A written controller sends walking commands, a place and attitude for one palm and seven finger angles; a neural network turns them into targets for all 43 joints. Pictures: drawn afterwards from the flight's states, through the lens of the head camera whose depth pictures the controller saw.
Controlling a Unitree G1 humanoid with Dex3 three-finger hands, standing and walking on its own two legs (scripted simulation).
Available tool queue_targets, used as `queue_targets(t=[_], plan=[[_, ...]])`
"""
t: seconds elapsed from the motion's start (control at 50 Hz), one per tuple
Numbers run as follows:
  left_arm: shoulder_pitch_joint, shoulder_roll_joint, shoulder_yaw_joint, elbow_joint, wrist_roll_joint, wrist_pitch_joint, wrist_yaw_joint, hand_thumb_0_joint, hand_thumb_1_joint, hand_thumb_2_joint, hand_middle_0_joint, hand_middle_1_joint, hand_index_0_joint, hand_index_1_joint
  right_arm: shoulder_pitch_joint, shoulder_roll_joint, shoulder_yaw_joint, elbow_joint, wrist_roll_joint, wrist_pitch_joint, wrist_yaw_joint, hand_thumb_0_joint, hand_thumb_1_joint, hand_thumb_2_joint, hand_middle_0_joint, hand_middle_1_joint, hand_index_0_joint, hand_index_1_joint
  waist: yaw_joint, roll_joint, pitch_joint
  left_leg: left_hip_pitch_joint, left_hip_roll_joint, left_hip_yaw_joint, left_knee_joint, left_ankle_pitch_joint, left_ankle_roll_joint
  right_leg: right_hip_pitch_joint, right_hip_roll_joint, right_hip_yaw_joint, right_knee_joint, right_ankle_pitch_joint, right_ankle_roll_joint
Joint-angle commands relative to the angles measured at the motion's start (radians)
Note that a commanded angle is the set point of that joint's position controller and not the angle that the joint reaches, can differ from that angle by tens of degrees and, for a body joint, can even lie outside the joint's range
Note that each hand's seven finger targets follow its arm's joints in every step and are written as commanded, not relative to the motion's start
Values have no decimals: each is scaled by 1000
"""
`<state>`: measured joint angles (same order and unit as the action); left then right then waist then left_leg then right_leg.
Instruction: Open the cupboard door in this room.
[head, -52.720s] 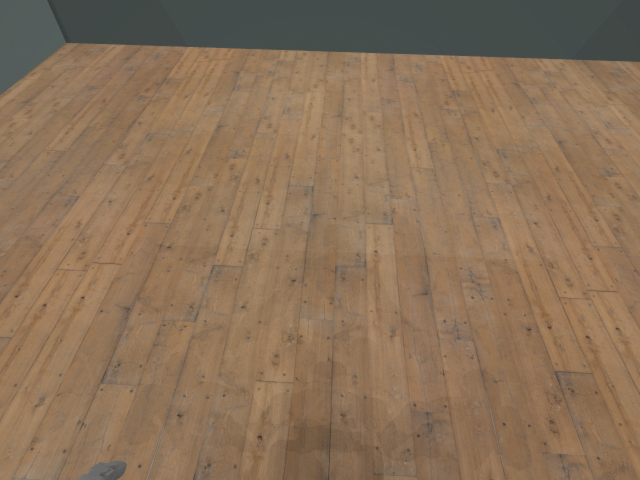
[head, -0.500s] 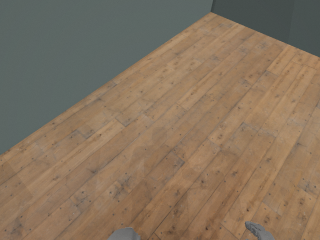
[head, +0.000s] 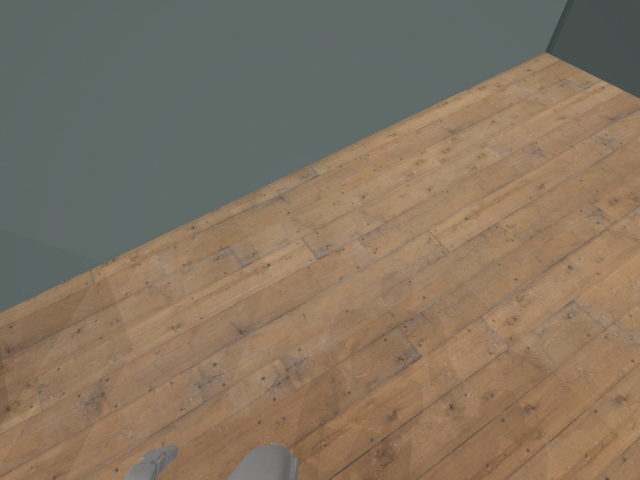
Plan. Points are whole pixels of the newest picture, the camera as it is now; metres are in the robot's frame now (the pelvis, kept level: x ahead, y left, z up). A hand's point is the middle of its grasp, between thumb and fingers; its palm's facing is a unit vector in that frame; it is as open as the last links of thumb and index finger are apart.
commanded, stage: turn to face it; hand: left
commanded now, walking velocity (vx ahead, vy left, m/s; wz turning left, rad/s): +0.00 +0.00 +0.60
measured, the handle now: out of the picture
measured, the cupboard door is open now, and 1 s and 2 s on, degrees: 45 45 45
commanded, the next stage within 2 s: none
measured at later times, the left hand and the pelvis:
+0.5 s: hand out of the picture +0.03 +0.25 -0.16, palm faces +0.33 -0.91 -0.27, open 7.4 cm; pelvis +0.01 +0.01 +0.01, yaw +17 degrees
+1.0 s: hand out of the picture -0.06 +0.16 -0.17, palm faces +0.61 -0.76 -0.22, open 7.4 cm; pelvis +0.02 -0.02 +0.00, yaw +37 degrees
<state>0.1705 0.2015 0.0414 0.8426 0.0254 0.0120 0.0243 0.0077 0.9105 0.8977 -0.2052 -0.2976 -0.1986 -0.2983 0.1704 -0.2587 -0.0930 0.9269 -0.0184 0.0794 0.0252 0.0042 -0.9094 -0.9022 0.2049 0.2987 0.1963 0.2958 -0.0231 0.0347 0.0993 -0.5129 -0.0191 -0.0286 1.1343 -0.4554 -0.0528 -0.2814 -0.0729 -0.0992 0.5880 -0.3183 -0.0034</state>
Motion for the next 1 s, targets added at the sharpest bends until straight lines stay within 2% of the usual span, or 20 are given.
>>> queue_targets(t=[0.0, 0.1, 0.16, 0.18, 0.2, 0.22, 0.24, 0.34, 0.48, 0.56, 0.58, 0.6, 0.62, 0.64, 0.68, 0.72, 0.86, 0.94, 0.96, 0.98], plan=[[46, 173, 44, -48, 0, -30, 13, 0, 900, 900, -200, -300, -200, -300, -63, -35, 3, -91, 6, -30, 7, 0, -900, -900, 200, 300, 200, 300, 32, -231, -132, -51, 53, 62, -88, -10, -26, 224, -253, 83, -200, 604, -101], [121, 232, 63, -6, 5, -26, 9, 0, 900, 900, -200, -300, -200, -300, -109, -16, 20, -105, 14, -40, 10, 0, -900, -900, 200, 300, 200, 300, 71, -251, -146, 62, 27, 140, -369, -12, -8, 271, -291, 44, -133, 723, -104], [93, 230, 68, -2, 0, -20, 2, 0, 900, 900, -200, -300, -200, -300, -47, -40, 13, -97, 11, -46, 6, 0, -900, -900, 200, 300, 200, 300, 29, -237, -161, 219, 19, 151, -571, 128, 12, 194, -278, -9, -43, 615, -51], [70, 223, 70, -11, -9, -16, -1, 0, 900, 900, -200, -300, -200, -300, 25, -79, 3, -78, 6, -52, 5, 0, -900, -900, 200, 300, 200, 300, -18, -157, -194, 360, 40, 126, -694, 269, 30, 105, -266, -52, 71, 524, -10], [69, 165, 62, -42, -17, -8, -9, 0, 900, 900, -200, -300, -200, -300, 89, -188, -25, -71, -5, -61, -2, 0, -900, -900, 200, 300, 200, 300, -51, 126, -245, 540, 261, -176, -731, 536, 136, -142, -148, -101, 286, 121, 66], [7, 113, 39, -91, -15, -3, -10, 0, 900, 900, -200, -300, -200, -300, 155, -269, -44, -63, -4, -56, -12, 0, -900, -900, 200, 300, 200, 300, -88, 291, -236, 566, 468, -422, -761, 881, 296, -328, -51, -34, 482, -389, 102], [-50, 143, 43, -94, -3, 11, -2, 0, 900, 900, -200, -300, -200, -300, 178, -254, -40, -45, -4, -57, -21, 0, -900, -900, 200, 300, 200, 300, -96, 166, -239, 525, 449, -391, -753, 734, 313, -346, -54, 70, 572, -340, 86], [5, 127, 52, -18, -5, 22, -17, 0, 900, 900, -200, -300, -200, -300, 0, -167, -9, -90, -3, -70, -40, 0, -900, -900, 200, 300, 200, 300, 11, 131, -137, 340, 244, -193, -797, 536, 200, -275, -34, 105, 546, -74, 93], [-27, 118, 44, -47, -10, 18, -15, 0, 900, 900, -200, -300, -200, -300, 14, -182, -24, -89, -10, -58, -31, 0, -900, -900, 200, 300, 200, 300, -2, 129, -131, 284, 223, -280, -795, 388, 211, -144, 29, 81, 248, -107, 84], [73, 133, 50, -31, -15, -2, -7, 0, 900, 900, -200, -300, -200, -300, -37, -172, -31, -105, -1, -50, -30, 0, -900, -900, 200, 300, 200, 300, 49, 106, -154, 167, 171, -304, -693, 427, 168, 112, 71, 64, -66, 37, 64], [117, 170, 61, -24, -11, -11, -1, 0, 900, 900, -200, -300, -200, -300, -45, -139, -27, -116, 5, -48, -26, 0, -900, -900, 200, 300, 200, 300, 72, 20, -163, 62, 112, -269, -611, 305, 119, 240, -7, 132, -218, 59, 46], [135, 260, 80, -25, 6, -19, 9, 0, 900, 900, -200, -300, -200, -300, -31, -71, -19, -134, 14, -49, -20, 0, -900, -900, 200, 300, 200, 300, 78, -258, -159, -118, -32, -93, -386, 27, 37, 323, -271, 415, -332, 34, -50], [110, 291, 71, -40, 6, -14, 8, 0, 900, 900, -200, -300, -200, -300, -46, -84, -18, -147, 5, -49, -13, 0, -900, -900, 200, 300, 200, 300, 79, -308, -131, -104, -46, -25, -126, -164, 19, 184, -430, 486, -359, 84, -149], [73, 234, 64, -45, -1, -22, 14, 0, 900, 900, -200, -300, -200, -300, -41, -106, -27, -120, -2, -35, -13, 0, -900, -900, 200, 300, 200, 300, 53, -307, -115, -88, -1, -65, 29, -111, 20, 100, -386, 467, -358, 70, -157], [-25, 170, 45, -62, -5, -18, 13, 0, 900, 900, -200, -300, -200, -300, -19, -83, -22, -86, -2, -22, -1, 0, -900, -900, 200, 300, 200, 300, 1, -250, -65, -86, 43, -28, 122, 15, 1, 74, -276, 243, -305, 205, -123], [-9, 155, 39, -59, -4, -26, 12, 0, 900, 900, -200, -300, -200, -300, -26, -57, -10, -79, 2, -21, 6, 0, -900, -900, 200, 300, 200, 300, 3, -243, -82, -68, 48, 17, 50, 39, -18, 125, -243, 127, -264, 392, -106], [122, 214, 61, 2, 6, -26, 9, 0, 900, 900, -200, -300, -200, -300, -121, -20, 12, -96, 12, -32, 10, 0, -900, -900, 200, 300, 200, 300, 73, -257, -132, 40, 34, 114, -319, -25, -16, 273, -289, 57, -176, 628, -112], [106, 230, 72, 9, -2, -19, 1, 0, 900, 900, -200, -300, -200, -300, -59, -40, 12, -85, 11, -47, 3, 0, -900, -900, 200, 300, 200, 300, 33, -225, -167, 235, 12, 151, -590, 135, 10, 201, -285, -9, -56, 586, -57], [90, 215, 72, 6, -8, -15, -2, 0, 900, 900, -200, -300, -200, -300, -8, -72, 2, -74, 8, -52, 4, 0, -900, -900, 200, 300, 200, 300, -2, -148, -185, 375, 40, 113, -715, 263, 27, 100, -266, -43, 52, 489, -13], [89, 162, 65, -28, -17, -6, -8, 0, 900, 900, -200, -300, -200, -300, 58, -186, -25, -69, -3, -61, -3, 0, -900, -900, 200, 300, 200, 300, -40, 134, -234, 551, 268, -186, -751, 524, 131, -142, -149, -103, 262, 93, 64]])
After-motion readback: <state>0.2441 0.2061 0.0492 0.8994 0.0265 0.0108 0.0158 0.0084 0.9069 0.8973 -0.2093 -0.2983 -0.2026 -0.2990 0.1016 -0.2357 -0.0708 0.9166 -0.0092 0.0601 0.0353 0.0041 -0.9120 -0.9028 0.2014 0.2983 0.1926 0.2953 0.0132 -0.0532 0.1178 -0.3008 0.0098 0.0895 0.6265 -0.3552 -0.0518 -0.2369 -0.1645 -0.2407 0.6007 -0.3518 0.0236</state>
